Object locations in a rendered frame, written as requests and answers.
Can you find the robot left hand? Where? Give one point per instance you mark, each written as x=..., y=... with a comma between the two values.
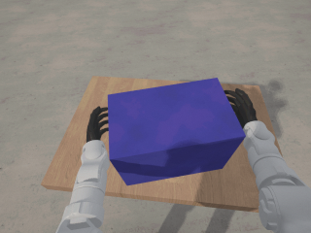
x=93, y=131

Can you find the table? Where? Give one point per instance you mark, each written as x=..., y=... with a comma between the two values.
x=232, y=188

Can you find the carton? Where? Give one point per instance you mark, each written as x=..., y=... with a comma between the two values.
x=171, y=131

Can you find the right robot forearm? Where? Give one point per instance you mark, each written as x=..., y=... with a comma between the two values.
x=267, y=163

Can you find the right robot upper arm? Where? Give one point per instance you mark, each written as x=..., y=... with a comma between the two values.
x=285, y=208

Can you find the robot right hand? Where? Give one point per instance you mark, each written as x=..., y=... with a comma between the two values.
x=243, y=106

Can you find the left robot forearm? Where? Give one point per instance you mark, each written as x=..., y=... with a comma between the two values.
x=86, y=205

